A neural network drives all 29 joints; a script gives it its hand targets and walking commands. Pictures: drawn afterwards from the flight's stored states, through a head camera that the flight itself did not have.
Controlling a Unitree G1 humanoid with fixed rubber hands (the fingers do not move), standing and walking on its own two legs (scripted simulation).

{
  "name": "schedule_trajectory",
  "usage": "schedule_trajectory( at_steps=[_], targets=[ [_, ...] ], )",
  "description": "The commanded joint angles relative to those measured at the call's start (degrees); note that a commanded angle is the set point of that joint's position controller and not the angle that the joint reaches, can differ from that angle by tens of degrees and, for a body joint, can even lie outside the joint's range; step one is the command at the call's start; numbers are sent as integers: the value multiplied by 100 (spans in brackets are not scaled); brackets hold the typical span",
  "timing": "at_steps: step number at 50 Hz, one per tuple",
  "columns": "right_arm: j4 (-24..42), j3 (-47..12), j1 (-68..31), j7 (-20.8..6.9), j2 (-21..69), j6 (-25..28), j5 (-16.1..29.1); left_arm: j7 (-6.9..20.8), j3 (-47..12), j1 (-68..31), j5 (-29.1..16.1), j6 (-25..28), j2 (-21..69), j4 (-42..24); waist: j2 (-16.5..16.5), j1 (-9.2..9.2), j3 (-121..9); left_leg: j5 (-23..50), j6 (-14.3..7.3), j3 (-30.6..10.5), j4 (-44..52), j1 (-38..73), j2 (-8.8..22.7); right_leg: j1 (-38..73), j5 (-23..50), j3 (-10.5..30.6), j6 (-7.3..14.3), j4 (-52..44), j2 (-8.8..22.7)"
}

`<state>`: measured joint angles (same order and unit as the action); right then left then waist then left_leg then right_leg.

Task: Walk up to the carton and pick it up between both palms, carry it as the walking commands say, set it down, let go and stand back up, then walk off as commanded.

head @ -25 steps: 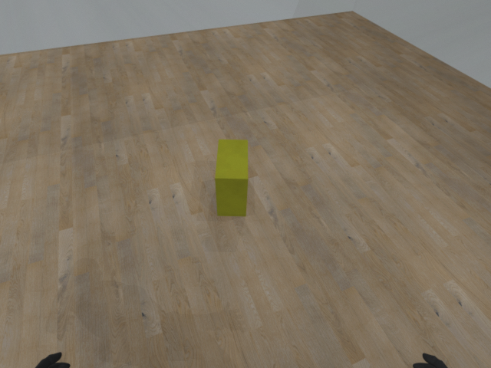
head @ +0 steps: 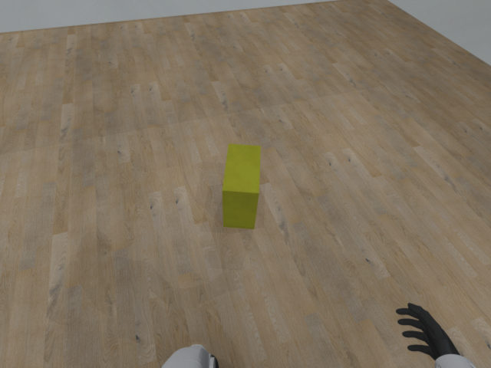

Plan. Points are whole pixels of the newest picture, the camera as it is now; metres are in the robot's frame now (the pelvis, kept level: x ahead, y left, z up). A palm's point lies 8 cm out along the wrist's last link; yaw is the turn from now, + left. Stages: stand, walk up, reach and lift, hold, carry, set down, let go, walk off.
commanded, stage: walk up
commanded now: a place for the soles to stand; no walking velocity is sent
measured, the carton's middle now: (241, 187) +0.90 +0.02 -0.61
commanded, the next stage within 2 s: none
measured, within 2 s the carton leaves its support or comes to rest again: neither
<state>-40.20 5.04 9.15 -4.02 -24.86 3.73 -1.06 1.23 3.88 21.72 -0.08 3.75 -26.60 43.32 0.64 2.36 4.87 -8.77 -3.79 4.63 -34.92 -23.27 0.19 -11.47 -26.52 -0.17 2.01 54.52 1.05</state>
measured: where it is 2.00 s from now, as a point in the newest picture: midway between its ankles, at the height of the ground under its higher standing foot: (241, 305)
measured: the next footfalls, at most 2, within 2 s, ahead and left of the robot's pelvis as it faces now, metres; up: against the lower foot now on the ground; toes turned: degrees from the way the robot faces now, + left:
right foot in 0.30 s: +0.24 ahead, -0.15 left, +0.00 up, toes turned -5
left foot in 0.66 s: +0.48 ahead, +0.16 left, +0.00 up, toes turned -1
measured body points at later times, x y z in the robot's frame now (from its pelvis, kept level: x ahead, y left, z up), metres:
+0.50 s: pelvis +0.18 -0.03 +0.01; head +0.19 -0.05 +0.46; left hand +0.25 +0.33 -0.04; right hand +0.28 -0.36 -0.09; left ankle +0.23 +0.11 -0.67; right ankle +0.20 -0.14 -0.72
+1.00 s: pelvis +0.35 -0.01 +0.00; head +0.37 -0.01 +0.45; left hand +0.46 +0.33 -0.08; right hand +0.40 -0.36 -0.08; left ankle +0.34 +0.12 -0.72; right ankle +0.44 -0.13 -0.72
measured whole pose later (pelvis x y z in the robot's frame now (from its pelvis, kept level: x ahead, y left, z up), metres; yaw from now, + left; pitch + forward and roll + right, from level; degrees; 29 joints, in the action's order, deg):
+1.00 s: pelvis +0.35 -0.01 +0.00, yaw +0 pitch -2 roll +0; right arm -40.4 4.2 21.9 -1.8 -28.1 3.4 -0.3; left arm 2.0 4.2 16.2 1.2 4.5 -27.0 42.8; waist 0.4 -2.4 3.8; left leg -21.6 -0.2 3.8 -39.1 -15.3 2.7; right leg -22.7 -10.1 -2.9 1.9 34.7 2.6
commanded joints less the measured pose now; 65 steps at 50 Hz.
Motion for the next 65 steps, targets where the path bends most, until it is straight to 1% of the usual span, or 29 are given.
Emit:
schedule_trajectory(
  at_steps=[1, 4, 10, 14, 15, 16, 17, 18, 19, 23, 28, 32, 33, 34, 35, 36, 40, 44, 48, 49, 50, 51, 52, 57, 59, 60, 61, 62, 65],
  targets=[
    [193, 452, 1034, 116, -1466, 46, 148, 1, 257, 267, -34, 86, -1132, -390, -285, -439, -537, -2492, -1287, -3174, 2130, 1742, 2130, -2333, 250, 694, 53, 1732, 163],
    [291, 341, 606, 116, -1226, 108, 41, 145, 286, 532, 54, 32, -961, -120, -909, -193, -170, -1689, -887, -1549, 2264, 603, 1395, -1528, 427, 340, -131, 196, 342],
    [472, 402, 752, 14, -1462, 101, -9, 300, 370, -25, 138, 67, -816, -232, -998, -333, -102, -2539, -857, -1372, 2287, 127, 1358, -948, 1085, -324, -154, -1465, 231],
    [498, 301, 667, -26, -1342, 23, -2, 249, 452, 224, 165, 174, -934, -155, -514, -17, -164, -3031, -504, -1033, 1249, -527, 1058, 292, 1086, -537, -16, -2168, -117],
    [496, 220, 739, -8, -1163, 7, -24, 191, 492, 608, 167, 216, -1081, -83, -1, 208, -232, -3108, -339, -833, 336, -981, 848, 924, 640, -188, 86, -2483, -16],
    [609, 85, 702, 9, -792, 21, 24, 103, 574, 956, 225, 282, -1479, -93, 1209, 421, -255, -2664, 16, -299, -1440, -1945, 262, 1378, -1082, 1898, 538, -3529, 1173],
    [619, 84, 832, 64, -890, 8, 52, 65, 658, 901, 180, 332, -1947, -230, 1127, 336, -221, -2320, 159, -636, -2645, -2417, -75, 1062, -2129, 4068, 1216, -4439, 2396],
    [449, 175, 1012, 133, -1283, -11, 74, 49, 625, 553, 78, 316, -1829, -339, 262, 101, -110, -1911, 163, -1234, -2993, -2231, 206, 633, -2084, 3786, 1407, -4320, 2480],
    [327, 199, 1146, 147, -1392, -1, 87, 41, 562, 344, 40, 295, -1622, -396, 156, -3, -76, -1551, 199, -1240, -2955, -2021, 313, 454, -1481, 3141, 1367, -4229, 2209],
    [44, 161, 1256, 18, -1177, -3, 69, 45, 498, 92, 64, 296, -1340, -466, 857, -100, -63, -1062, 437, -674, -1937, -1221, 499, -13, 1145, 1129, 1082, -3964, 1453],
    [240, 132, 571, -90, -924, 6, 22, 92, 453, 176, 54, 242, -1410, -555, 871, 9, -92, -512, 343, -122, -525, -253, 361, -302, 1754, 481, 980, -3639, 1283],
    [93, 245, 986, -52, -1025, 91, 41, 102, 330, 47, 35, 146, -1276, -614, 481, -351, -301, -424, 142, 143, 449, 1300, -67, -949, 1247, 239, 701, -2672, 1158],
    [-21, 336, 1478, 8, -1212, 140, -2, 81, 240, 124, 23, 133, -1040, -642, -107, -589, -650, -785, -12, -311, 667, 2274, 102, -1398, 1383, -32, 538, -1574, 891],
    [67, 478, 1928, 97, -1778, 194, -89, 72, 127, 136, -64, 136, -634, -839, -1522, -819, -1042, -2216, -647, -2919, 1458, 3179, 1762, -2690, 479, -577, 97, 438, 251],
    [119, 560, 1900, 125, -2107, 181, 83, -14, 176, 48, 40, 103, -945, -796, -1216, -841, -914, -2357, -1206, -4236, 1993, 2765, 2494, -3190, -453, 74, -4, 1124, 6],
    [152, 502, 1720, 134, -1862, 165, 180, -42, 223, 22, 40, 72, -1166, -655, -511, -679, -580, -1940, -1283, -3748, 1830, 2300, 2398, -3062, -178, 512, -38, 1412, 197],
    [239, 319, 1134, 191, -1431, 147, 66, 86, 216, 347, 45, 72, -1018, -265, -1071, -375, -202, -354, -992, -1488, 1709, 1106, 1410, -2078, 338, 103, -184, 27, 482],
    [334, 308, 1148, 172, -1472, 143, 35, 152, 242, -91, 89, 68, -795, -289, -1056, -384, -140, 12, -1019, -1242, 1630, 623, 1435, -1405, 878, -238, -125, -1020, 389],
    [352, 147, 910, 234, -1244, 30, 94, 60, 286, -17, 112, 114, -757, -136, -749, -93, -403, 600, -534, -754, 524, 29, 1123, 3, 1564, -440, 81, -2097, -29],
    [346, 56, 971, 263, -1059, 6, 103, 24, 317, 59, 135, 127, -883, -123, -421, 12, -498, 94, -292, -643, 38, -142, 951, 416, 1525, -134, 176, -2486, 70],
    [383, -77, 1071, 295, -727, 5, 107, -30, 393, 214, 181, 151, -1195, -101, 593, 93, -665, -672, -4, -307, -1049, -606, 522, 812, 1524, 1220, 438, -3046, 1065],
    [340, -90, 1316, 342, -715, -63, 131, -35, 433, 40, 111, 153, -1623, -200, 1132, -27, -740, -2300, 228, -90, -1816, -926, 40, 461, 1059, 3010, 1254, -3708, 2265],
    [162, -2, 1296, 419, -1091, -126, 135, -42, 424, -48, 74, 110, -1574, -199, 768, 1, -632, -2622, 196, -605, -2260, -797, 219, 195, 1168, 2938, 1540, -3568, 2324],
    [-437, 14, 1623, 402, -946, -72, 76, -69, 205, -816, 84, -48, -1184, -274, 1035, -305, -632, -1618, 229, -180, -762, 535, 167, -632, 2836, 866, 921, -2768, 1320],
    [-518, 27, 1434, 423, -949, -34, -2, -55, 90, -1013, 14, -115, -962, -263, 797, -417, -616, -784, 118, -290, 281, 1217, 114, -1149, 2109, 604, 551, -2270, 1084],
    [-494, 57, 1266, 442, -1173, 2, -64, -52, 16, -1086, -49, -137, -718, -308, 256, -362, -568, -664, -35, -1188, 782, 1237, 677, -1449, 1574, 479, 258, -1844, 877],
    [-401, 65, 669, 443, -1523, 60, -32, -68, -46, -906, -118, -181, -559, -199, -478, -52, -432, -787, -416, -2447, 1234, 603, 1519, -1307, 724, 38, -34, -1475, 209],
    [-474, 23, 465, 417, -1481, 45, 14, -105, -30, -955, -102, -217, -699, 5, -434, -72, -315, -704, -619, -2335, 1236, 120, 1664, -790, 154, -17, -47, -1568, 142],
    [-745, -145, 124, 394, -1072, -23, 88, -93, 3, -1119, 14, -104, -917, 316, -233, -103, -414, -383, -34, -1086, 672, 59, 805, -93, 1451, 367, 125, -2380, 519]
  ],
)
